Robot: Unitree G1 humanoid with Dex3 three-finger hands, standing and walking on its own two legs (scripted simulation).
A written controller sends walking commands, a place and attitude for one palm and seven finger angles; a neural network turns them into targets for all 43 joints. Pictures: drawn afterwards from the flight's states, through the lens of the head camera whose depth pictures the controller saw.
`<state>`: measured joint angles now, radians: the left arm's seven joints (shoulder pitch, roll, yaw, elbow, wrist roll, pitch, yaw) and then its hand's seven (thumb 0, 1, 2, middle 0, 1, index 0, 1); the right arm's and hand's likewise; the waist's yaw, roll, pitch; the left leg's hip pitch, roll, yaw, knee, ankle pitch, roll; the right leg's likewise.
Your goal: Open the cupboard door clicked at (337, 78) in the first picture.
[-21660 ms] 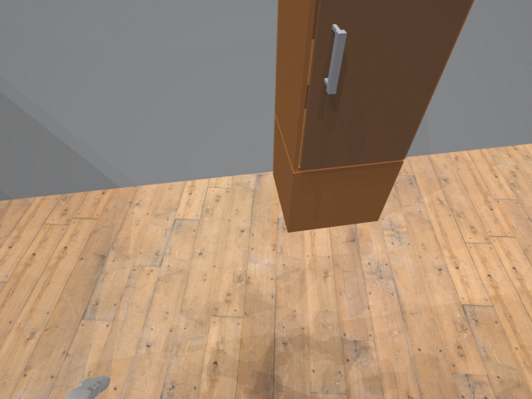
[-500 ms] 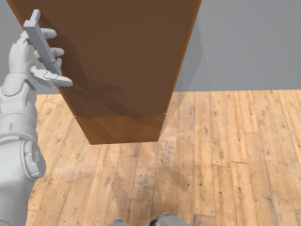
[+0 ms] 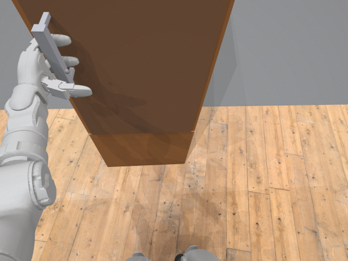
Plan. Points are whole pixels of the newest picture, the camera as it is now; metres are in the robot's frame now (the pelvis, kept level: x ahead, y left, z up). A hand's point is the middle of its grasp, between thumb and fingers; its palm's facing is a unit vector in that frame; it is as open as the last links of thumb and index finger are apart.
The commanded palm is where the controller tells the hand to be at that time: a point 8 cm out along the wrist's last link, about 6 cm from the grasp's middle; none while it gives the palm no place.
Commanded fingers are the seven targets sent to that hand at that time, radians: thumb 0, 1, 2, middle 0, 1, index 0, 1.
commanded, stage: close the thumb around the handle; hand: left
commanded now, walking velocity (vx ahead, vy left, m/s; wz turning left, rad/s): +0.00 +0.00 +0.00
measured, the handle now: (58, 55) +0.56 +0.22 +0.11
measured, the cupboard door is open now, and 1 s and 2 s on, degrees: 0 9 46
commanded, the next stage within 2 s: pull the door open along its arc in 0.54 s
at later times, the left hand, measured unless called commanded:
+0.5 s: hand (66, 73) +0.50 +0.20 +0.11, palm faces +0.02 -1.00 -0.02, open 5.6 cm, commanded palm +0.47 +0.23 +0.11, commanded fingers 0.00 0.90 0.90 -0.40 -1.35 -0.40 -1.35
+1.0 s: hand (66, 93) +0.45 +0.19 +0.11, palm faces -0.03 -1.00 -0.01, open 5.8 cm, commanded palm +0.39 +0.24 +0.11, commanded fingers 0.00 0.90 0.90 -0.40 -1.35 -0.40 -1.35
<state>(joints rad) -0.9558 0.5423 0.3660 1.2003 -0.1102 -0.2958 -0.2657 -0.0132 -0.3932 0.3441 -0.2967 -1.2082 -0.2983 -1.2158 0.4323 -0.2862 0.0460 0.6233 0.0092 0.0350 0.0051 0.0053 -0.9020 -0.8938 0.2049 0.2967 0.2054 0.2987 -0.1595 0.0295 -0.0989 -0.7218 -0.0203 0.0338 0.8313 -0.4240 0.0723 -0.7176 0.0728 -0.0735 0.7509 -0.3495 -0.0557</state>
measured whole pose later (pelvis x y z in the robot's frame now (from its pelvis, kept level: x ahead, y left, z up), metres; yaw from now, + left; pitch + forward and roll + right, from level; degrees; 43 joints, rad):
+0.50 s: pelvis +0.01 +0.00 +0.00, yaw +0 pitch +18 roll -2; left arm -0.89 0.53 0.36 1.15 -0.13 -0.30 -0.27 0.01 0.76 0.84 -0.35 -1.33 -0.35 -1.34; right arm 0.43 -0.28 0.04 0.63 0.01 0.03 0.01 0.01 -0.90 -0.89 0.20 0.30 0.21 0.30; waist -0.15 0.04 -0.11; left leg -0.69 -0.02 0.03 0.81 -0.43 0.07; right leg -0.69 0.08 -0.07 0.73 -0.35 -0.06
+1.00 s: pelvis +0.01 -0.01 +0.01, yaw -2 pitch +14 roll -1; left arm -0.57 0.42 0.36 0.84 -0.22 -0.27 -0.32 0.01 0.73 0.75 -0.36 -1.35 -0.35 -1.35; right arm 0.40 -0.28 0.03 0.57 0.04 0.04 0.01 0.01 -0.90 -0.89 0.20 0.30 0.20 0.30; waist -0.10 0.04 -0.12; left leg -0.57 -0.01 0.07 0.74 -0.41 0.07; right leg -0.59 0.09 -0.03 0.69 -0.34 -0.06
